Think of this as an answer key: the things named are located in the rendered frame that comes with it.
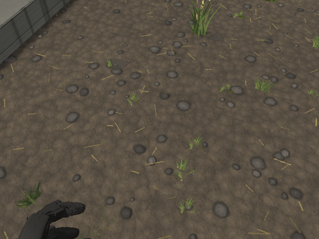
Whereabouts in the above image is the left robot hand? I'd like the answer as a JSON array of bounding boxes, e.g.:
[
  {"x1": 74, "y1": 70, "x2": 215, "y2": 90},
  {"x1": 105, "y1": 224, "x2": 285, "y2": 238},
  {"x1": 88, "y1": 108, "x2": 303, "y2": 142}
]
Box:
[{"x1": 16, "y1": 199, "x2": 91, "y2": 239}]

